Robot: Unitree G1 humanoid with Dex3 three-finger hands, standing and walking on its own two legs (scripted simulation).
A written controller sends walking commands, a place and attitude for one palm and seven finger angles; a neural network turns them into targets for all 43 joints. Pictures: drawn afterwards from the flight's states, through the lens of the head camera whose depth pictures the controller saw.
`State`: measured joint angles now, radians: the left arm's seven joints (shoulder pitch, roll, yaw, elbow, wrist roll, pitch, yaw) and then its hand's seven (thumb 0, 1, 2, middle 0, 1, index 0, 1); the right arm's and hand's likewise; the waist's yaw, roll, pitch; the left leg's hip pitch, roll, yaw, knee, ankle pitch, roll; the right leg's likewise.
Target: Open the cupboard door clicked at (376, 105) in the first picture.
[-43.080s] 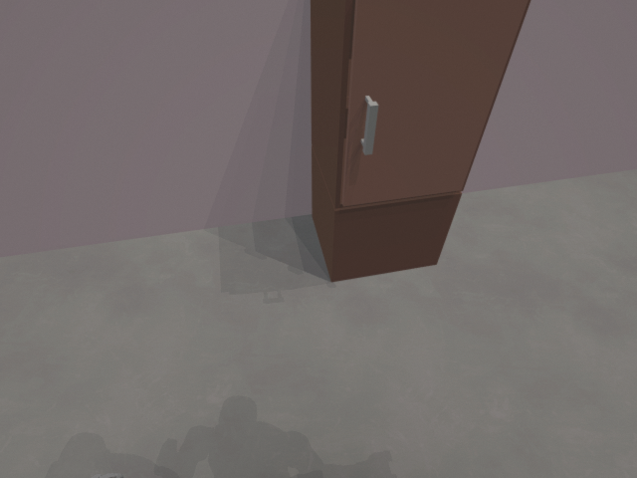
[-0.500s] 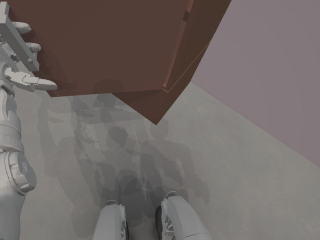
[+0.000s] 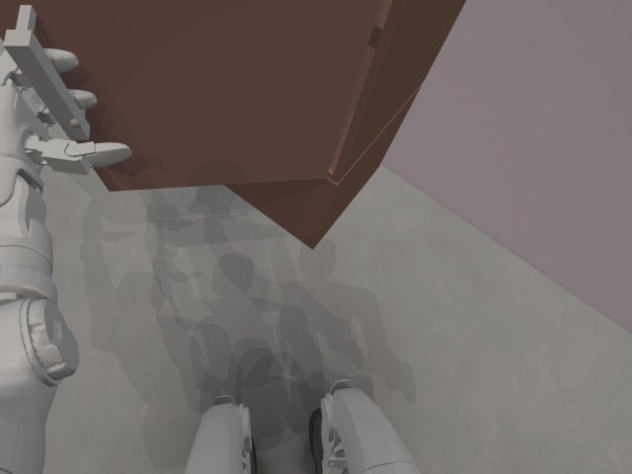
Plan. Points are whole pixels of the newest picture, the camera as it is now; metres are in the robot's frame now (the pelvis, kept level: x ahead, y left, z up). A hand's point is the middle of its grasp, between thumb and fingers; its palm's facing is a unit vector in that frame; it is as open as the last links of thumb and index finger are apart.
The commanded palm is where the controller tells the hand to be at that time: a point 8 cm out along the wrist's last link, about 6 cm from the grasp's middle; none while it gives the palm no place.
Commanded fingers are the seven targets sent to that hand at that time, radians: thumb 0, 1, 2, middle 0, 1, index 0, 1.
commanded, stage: close the thumb around the handle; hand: left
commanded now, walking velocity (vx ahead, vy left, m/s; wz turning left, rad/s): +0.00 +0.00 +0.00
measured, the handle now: (55, 79) +0.57 +0.26 +0.06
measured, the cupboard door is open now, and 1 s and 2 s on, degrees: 45 56 87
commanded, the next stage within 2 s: pull the door open along its arc in 0.46 s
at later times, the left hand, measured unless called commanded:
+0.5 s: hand (74, 120) +0.52 +0.23 +0.06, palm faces +0.08 -1.00 -0.01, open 5.8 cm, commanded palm +0.50 +0.27 +0.06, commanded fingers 0.00 0.90 0.90 -0.40 -1.35 -0.40 -1.35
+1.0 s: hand (84, 177) +0.45 +0.22 +0.06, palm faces +0.03 -1.00 -0.02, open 5.9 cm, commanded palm +0.39 +0.27 +0.06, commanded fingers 0.00 0.90 0.90 -0.40 -1.35 -0.40 -1.35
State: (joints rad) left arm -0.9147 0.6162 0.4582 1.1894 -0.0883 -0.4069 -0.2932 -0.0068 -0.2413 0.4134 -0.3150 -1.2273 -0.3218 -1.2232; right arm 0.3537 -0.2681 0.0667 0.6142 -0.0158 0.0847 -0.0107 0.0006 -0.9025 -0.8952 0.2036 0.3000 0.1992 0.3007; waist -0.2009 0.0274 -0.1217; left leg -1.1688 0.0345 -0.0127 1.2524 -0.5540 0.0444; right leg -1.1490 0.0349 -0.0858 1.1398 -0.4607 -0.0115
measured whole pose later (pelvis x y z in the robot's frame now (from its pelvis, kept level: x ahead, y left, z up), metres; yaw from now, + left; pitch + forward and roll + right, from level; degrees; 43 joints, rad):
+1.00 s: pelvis +0.02 +0.00 +0.02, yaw -1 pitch +23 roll -3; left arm -0.48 0.42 0.39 0.80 -0.20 -0.42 -0.29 0.01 0.71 0.74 -0.33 -1.32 -0.35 -1.34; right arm 0.36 -0.25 0.03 0.56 0.02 0.10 0.01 0.00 -0.90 -0.90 0.20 0.30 0.20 0.30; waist -0.13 0.02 -0.16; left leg -1.00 0.04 0.03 1.15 -0.55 0.04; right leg -1.02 0.04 -0.04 1.07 -0.46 -0.01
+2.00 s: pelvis +0.01 -0.05 +0.02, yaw +5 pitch +16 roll +1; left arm 0.01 -0.04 -0.09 0.34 0.05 -0.45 0.52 0.01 0.52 0.73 -0.35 -1.31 -0.35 -1.31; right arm 0.17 -0.19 -0.01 0.61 -0.08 -0.03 0.00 0.01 -0.90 -0.90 0.20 0.30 0.20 0.30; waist -0.01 0.02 -0.17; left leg -0.89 -0.01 -0.04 1.12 -0.52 -0.03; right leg -0.91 0.00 -0.11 1.13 -0.51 -0.08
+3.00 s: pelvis -0.01 -0.02 +0.02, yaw +4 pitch +15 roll -1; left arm 0.08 0.10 -0.13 0.22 -0.11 -0.41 -0.01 -0.01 -0.50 0.30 -0.17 -0.34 -0.19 -0.36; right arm 0.23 -0.23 0.01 0.51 0.00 -0.04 -0.02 0.01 -0.90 -0.90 0.20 0.30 0.20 0.30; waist 0.00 0.03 -0.15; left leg -0.92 -0.02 -0.01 1.18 -0.53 0.02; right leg -0.92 -0.02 -0.08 1.15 -0.49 -0.03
